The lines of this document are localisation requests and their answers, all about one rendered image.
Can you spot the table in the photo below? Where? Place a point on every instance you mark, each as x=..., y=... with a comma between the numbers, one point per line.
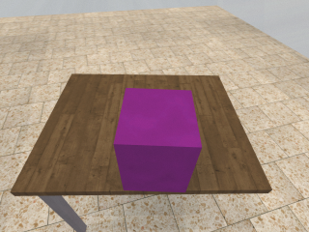
x=75, y=154

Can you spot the carton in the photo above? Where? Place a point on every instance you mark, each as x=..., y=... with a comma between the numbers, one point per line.
x=157, y=141

